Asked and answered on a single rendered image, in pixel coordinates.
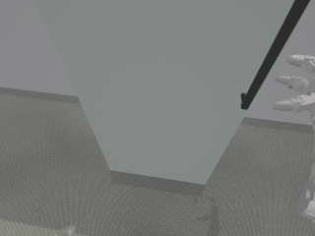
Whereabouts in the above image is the handle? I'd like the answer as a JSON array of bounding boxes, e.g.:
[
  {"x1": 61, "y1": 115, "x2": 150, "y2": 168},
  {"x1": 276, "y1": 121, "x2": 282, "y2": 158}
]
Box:
[{"x1": 240, "y1": 0, "x2": 310, "y2": 110}]

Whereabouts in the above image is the left robot hand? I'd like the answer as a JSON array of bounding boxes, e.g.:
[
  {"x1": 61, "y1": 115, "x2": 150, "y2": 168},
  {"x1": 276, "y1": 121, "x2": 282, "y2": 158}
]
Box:
[{"x1": 55, "y1": 225, "x2": 76, "y2": 236}]

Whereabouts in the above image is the right robot hand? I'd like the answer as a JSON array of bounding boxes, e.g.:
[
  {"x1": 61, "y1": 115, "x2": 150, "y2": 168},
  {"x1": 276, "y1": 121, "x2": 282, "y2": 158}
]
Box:
[{"x1": 273, "y1": 54, "x2": 315, "y2": 114}]

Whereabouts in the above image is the fridge door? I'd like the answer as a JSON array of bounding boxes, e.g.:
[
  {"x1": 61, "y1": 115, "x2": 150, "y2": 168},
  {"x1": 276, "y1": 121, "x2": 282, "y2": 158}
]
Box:
[{"x1": 35, "y1": 0, "x2": 312, "y2": 185}]

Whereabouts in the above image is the robot right upper arm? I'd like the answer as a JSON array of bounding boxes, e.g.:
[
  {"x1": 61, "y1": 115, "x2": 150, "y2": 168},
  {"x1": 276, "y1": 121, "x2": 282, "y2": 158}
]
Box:
[{"x1": 296, "y1": 179, "x2": 315, "y2": 236}]

